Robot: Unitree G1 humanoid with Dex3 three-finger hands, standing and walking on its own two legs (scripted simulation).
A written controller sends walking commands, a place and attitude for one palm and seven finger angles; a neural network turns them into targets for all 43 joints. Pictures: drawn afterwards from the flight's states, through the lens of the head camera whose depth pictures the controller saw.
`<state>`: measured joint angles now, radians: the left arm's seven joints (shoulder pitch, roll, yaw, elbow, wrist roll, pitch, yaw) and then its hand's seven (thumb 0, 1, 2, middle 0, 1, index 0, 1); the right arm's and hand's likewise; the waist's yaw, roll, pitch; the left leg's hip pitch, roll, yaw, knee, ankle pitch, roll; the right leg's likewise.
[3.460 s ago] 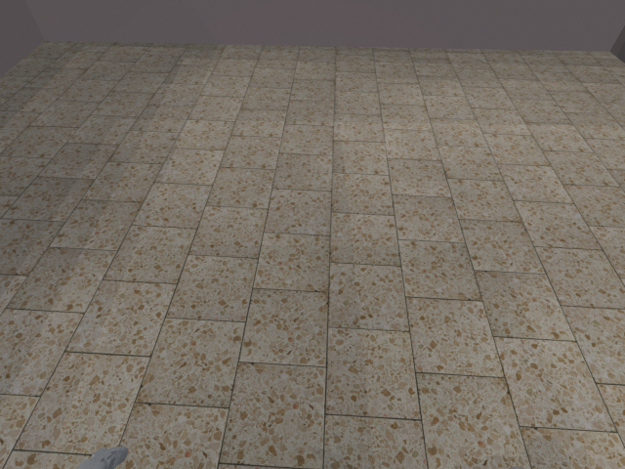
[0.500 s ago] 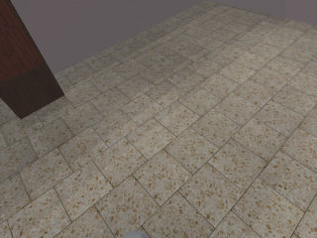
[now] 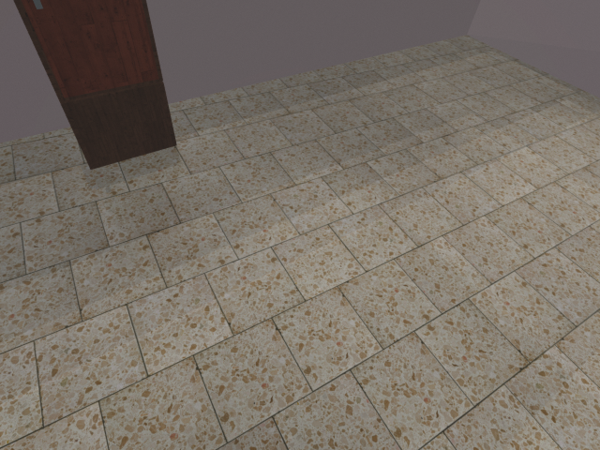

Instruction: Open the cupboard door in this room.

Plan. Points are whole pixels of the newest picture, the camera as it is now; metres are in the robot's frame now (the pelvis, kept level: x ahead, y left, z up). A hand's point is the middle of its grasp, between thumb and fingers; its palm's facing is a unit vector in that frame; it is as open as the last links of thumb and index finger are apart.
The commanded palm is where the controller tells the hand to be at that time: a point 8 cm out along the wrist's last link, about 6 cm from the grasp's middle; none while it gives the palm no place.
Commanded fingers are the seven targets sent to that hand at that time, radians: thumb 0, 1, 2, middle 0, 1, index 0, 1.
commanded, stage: turn or walk to find it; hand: left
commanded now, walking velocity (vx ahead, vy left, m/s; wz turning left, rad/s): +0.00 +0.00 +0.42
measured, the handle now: out of the picture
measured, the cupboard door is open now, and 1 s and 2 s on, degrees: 0 0 0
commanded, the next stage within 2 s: stand and wait in 0.36 s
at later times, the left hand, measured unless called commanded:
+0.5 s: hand out of the picture -0.01 +0.15 -0.15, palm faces +0.21 -0.94 -0.27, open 7.4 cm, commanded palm none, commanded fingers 0.00 0.90 0.90 -0.20 -0.30 -0.20 -0.30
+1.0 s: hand out of the picture -0.15 +0.22 -0.18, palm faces +0.40 -0.89 -0.21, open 7.4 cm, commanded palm none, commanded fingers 0.00 0.90 0.90 -0.20 -0.30 -0.20 -0.30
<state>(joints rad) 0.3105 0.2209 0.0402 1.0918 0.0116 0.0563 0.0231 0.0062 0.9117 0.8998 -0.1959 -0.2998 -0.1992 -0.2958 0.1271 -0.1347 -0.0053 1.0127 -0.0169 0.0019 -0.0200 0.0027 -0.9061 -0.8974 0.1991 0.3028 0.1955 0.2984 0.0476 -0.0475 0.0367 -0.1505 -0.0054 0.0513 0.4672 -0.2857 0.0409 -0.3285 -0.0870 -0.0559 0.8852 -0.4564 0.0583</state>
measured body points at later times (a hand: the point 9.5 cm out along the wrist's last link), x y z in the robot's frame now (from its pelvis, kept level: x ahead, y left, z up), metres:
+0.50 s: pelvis -0.05 -0.05 +0.00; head -0.05 -0.08 +0.45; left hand -0.02 +0.20 -0.13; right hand +0.00 -0.30 -0.17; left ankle -0.10 +0.10 -0.65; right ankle -0.03 -0.13 -0.74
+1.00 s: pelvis -0.11 +0.01 +0.00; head -0.11 +0.05 +0.45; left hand -0.17 +0.26 -0.16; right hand +0.03 -0.19 -0.13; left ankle -0.14 +0.08 -0.74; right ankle -0.07 -0.15 -0.66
